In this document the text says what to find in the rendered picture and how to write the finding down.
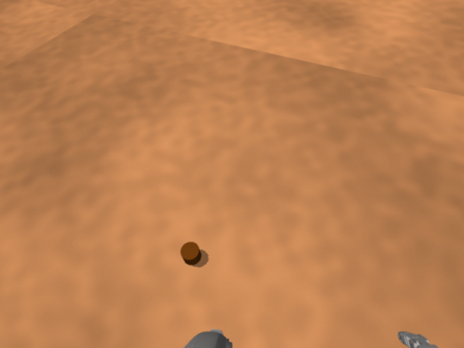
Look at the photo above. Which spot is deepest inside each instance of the tin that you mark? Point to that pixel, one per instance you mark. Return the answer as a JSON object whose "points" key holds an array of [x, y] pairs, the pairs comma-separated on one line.
{"points": [[190, 253]]}

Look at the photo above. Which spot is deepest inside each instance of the right robot hand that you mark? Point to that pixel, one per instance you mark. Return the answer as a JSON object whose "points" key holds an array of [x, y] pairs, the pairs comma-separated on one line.
{"points": [[414, 341]]}

